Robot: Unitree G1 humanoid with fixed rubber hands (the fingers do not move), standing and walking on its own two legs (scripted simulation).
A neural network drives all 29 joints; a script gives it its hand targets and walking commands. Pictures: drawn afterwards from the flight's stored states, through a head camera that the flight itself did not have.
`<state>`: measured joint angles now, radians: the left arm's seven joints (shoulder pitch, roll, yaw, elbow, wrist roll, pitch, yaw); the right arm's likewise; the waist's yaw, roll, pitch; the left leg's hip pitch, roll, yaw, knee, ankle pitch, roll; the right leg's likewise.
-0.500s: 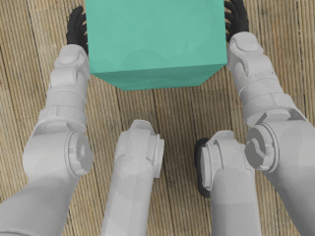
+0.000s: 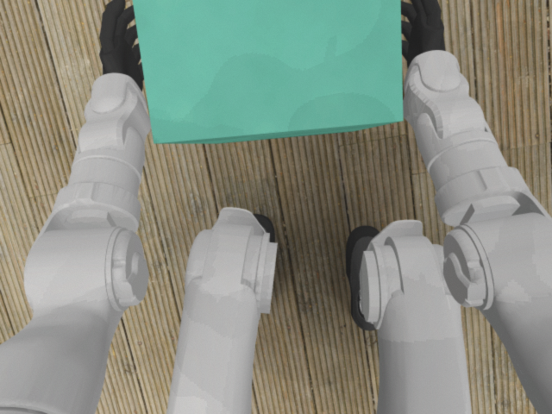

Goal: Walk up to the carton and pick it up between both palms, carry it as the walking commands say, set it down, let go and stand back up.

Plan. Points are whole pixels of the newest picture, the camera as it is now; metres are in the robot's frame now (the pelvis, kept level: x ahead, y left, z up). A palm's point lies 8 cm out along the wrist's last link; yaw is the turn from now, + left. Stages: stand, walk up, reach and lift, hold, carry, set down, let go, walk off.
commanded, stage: set down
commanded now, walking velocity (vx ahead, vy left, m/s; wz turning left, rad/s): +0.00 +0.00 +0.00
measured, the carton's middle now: (276, 82) +0.48 +0.08 -0.24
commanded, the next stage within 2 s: let go in 1.56 s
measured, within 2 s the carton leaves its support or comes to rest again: neither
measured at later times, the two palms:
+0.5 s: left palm (70, 58) +0.47 +0.29 -0.11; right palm (480, 22) +0.53 -0.13 -0.11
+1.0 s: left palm out of the picture +0.48 +0.29 +0.05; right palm out of the picture +0.53 -0.13 +0.04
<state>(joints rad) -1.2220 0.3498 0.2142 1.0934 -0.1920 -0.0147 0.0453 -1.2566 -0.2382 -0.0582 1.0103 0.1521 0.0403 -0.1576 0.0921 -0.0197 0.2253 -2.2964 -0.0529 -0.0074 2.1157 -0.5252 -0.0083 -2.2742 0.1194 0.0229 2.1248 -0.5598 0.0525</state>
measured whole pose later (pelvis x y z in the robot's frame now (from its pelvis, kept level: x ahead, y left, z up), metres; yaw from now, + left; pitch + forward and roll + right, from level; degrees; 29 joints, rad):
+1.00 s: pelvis +0.02 +0.00 +0.14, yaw +1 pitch +45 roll -2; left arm -0.95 0.35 0.33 0.79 -0.11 0.12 -0.08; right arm -1.00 -0.23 -0.17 0.73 0.05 0.17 -0.09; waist 0.08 -0.02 -0.06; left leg -1.95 -0.04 -0.02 1.63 -0.47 0.00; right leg -1.92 0.08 0.02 1.63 -0.51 0.02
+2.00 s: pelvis +0.11 +0.01 +0.35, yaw +3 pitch +25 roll -1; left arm -0.18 0.27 0.16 0.54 -0.01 0.04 -0.14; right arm -0.20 -0.15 -0.12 0.51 -0.04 0.07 -0.02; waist 0.05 0.00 -0.05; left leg -0.89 -0.05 -0.04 0.75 -0.30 0.02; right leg -0.85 0.03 0.05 0.75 -0.33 0.01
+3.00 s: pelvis +0.13 +0.00 +0.39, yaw +2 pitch -1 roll +0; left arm 0.23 0.33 0.05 0.64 0.04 0.04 0.01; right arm 0.18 -0.31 -0.05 0.70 -0.04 0.03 -0.02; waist 0.01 -0.03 0.01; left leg -0.19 -0.03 -0.03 0.49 -0.28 0.02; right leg -0.16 0.03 0.06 0.48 -0.30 0.00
